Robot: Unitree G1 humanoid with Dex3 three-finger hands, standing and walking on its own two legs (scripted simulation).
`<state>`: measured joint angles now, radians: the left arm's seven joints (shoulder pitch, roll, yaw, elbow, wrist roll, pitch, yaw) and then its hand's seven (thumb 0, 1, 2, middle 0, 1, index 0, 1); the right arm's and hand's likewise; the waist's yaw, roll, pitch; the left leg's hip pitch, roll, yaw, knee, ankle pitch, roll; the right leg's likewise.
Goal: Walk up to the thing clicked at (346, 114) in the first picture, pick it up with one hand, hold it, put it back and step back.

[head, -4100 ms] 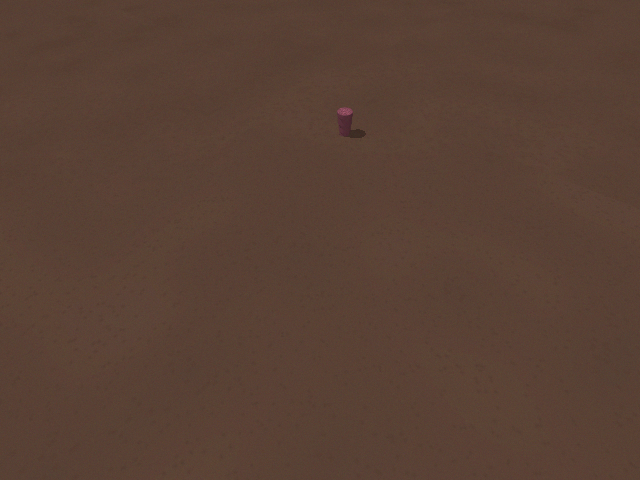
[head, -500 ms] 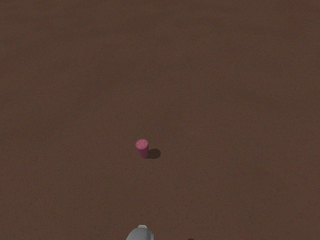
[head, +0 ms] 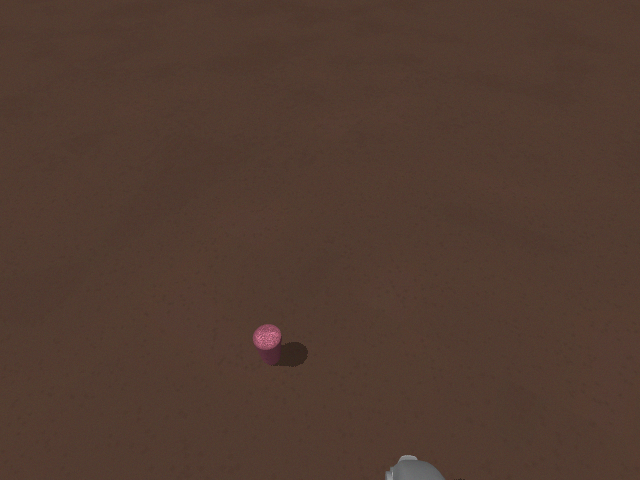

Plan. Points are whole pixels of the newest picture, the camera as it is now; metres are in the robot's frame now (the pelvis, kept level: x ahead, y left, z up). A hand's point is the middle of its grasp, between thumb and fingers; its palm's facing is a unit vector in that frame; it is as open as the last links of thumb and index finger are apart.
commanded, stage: walk up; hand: left
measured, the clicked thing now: (269, 347) +0.64 +0.20 -0.70
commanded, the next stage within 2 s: none
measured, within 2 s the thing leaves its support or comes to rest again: neither
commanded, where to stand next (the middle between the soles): +0.37 +0.00 m, yaw -1 degrees
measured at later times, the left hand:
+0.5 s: hand (157, 470) +0.18 +0.25 -0.12, palm faces +0.02 -0.91 -0.41, open 7.4 cm
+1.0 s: hand (139, 401) +0.28 +0.32 -0.16, palm faces -0.04 -0.92 -0.38, open 7.4 cm
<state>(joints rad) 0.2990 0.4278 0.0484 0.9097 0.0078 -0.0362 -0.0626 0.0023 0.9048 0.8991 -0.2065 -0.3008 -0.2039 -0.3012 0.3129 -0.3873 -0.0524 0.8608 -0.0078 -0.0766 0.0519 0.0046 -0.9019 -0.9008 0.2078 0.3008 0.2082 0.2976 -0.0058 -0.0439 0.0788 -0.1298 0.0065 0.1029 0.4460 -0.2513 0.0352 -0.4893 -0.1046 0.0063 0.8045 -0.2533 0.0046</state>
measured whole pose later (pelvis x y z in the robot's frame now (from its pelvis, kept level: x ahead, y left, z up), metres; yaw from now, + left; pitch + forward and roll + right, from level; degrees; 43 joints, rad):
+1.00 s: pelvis +0.24 +0.04 -0.01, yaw +0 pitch -3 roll +0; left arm 0.27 0.42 0.03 0.94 0.00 -0.01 0.00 0.00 0.90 0.90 -0.21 -0.30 -0.20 -0.30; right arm 0.23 -0.37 -0.04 0.86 -0.01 -0.03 0.02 0.00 -0.90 -0.90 0.21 0.30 0.21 0.30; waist 0.00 -0.03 0.13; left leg -0.27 0.00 0.11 0.55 -0.23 0.07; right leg -0.40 -0.05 0.02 0.78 -0.30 0.00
